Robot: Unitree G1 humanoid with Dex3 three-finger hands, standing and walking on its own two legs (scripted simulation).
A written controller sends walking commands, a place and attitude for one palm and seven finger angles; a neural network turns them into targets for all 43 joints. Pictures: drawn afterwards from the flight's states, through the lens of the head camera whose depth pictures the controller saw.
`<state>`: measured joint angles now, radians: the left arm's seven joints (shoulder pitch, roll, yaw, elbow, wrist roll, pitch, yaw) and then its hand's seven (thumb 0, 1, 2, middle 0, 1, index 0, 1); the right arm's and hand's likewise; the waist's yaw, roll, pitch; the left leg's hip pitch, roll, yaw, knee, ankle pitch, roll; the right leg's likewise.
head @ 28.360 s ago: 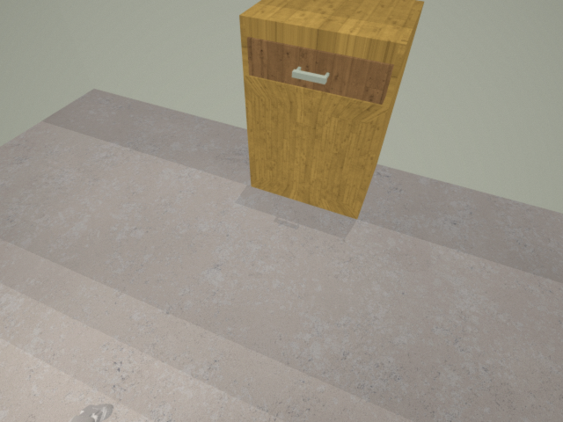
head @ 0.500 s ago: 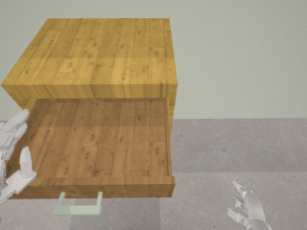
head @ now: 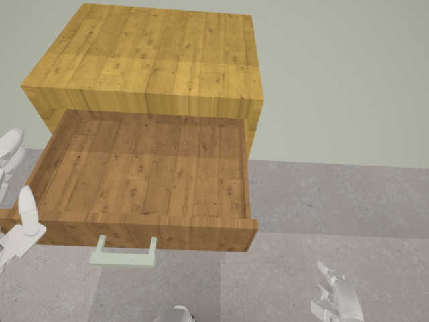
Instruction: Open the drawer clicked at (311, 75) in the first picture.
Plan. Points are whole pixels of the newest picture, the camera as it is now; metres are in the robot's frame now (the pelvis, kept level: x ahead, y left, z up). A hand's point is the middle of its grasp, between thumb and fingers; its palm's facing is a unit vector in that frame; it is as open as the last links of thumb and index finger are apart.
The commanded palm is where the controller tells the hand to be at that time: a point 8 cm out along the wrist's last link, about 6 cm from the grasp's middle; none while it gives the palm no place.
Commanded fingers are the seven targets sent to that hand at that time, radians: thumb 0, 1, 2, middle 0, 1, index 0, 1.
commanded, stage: step back with the hand held close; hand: left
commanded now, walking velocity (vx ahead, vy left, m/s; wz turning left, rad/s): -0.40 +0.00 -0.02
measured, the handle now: (125, 250) +0.25 +0.20 -0.07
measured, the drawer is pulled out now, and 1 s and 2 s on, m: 0.30 0.30 0.30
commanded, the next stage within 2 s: stop stepping back and stand still in 0.58 s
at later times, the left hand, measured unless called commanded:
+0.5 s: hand (60, 303) +0.12 +0.17 +0.18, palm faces +0.14 -0.82 -0.56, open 7.4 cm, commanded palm +0.07 +0.24 +0.19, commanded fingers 0.00 0.90 0.90 -0.20 -0.30 -0.20 -0.30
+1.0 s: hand out of the picture -0.02 +0.15 +0.17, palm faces +0.34 -0.80 -0.49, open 7.4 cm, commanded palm -0.07 +0.19 +0.19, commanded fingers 0.00 0.90 0.90 -0.20 -0.30 -0.20 -0.30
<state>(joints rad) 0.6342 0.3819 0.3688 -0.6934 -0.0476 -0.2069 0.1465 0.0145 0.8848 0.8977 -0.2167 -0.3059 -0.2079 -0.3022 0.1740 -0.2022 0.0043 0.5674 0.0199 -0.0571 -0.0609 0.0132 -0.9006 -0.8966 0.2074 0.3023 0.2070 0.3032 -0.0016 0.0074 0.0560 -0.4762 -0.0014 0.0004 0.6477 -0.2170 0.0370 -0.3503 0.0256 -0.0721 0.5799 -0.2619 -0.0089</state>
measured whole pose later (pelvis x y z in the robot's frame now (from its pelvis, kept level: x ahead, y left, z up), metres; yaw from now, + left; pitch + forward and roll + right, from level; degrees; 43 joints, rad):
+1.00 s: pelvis -0.21 -0.09 +0.02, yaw +0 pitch +1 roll +2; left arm 0.67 0.37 0.38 -0.56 -0.04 -0.19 0.14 0.01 0.88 0.90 -0.22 -0.31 -0.21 -0.30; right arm 0.23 -0.20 -0.01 0.63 0.02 -0.05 -0.06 0.01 -0.90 -0.90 0.21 0.30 0.21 0.30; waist -0.03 -0.03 0.00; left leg -0.42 -0.02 0.02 0.93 -0.39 0.01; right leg -0.31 -0.04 -0.09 0.51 -0.22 -0.05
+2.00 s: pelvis -0.24 -0.09 +0.02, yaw +5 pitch -2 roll -1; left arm 0.30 0.20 0.04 1.05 0.01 0.03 0.02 -0.01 0.95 0.90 -0.21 -0.30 -0.20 -0.30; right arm 0.35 -0.16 -0.01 1.06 -0.01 0.02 -0.04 0.01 -0.91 -0.90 0.20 0.30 0.20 0.30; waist 0.00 -0.01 0.10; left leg -0.21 0.01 -0.03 0.47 -0.24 -0.01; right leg -0.21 0.05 0.02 0.44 -0.21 -0.03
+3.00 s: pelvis -0.23 -0.08 +0.02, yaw +4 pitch -2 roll +0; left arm 0.27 0.12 0.03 1.13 0.02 0.00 0.03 0.00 0.91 0.90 -0.20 -0.30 -0.19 -0.30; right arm 0.31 -0.10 -0.01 1.11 0.00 -0.01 -0.04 0.00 -0.91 -0.90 0.20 0.30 0.20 0.30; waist -0.01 0.00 0.08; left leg -0.16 -0.01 0.00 0.43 -0.24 0.01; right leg -0.18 0.03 0.06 0.43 -0.22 -0.01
